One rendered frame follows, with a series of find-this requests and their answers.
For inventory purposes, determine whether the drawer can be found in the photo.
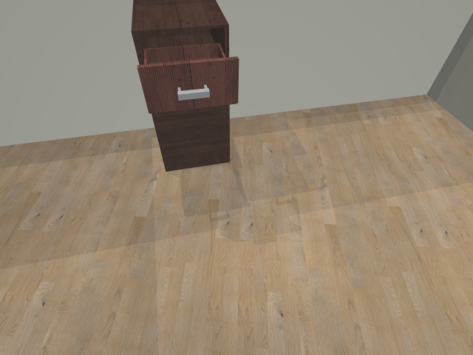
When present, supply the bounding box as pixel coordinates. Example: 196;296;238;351
137;43;239;114

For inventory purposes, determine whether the cabinet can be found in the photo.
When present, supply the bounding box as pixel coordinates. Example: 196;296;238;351
131;0;230;172

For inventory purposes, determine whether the handle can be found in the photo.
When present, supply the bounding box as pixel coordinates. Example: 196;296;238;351
177;84;210;101

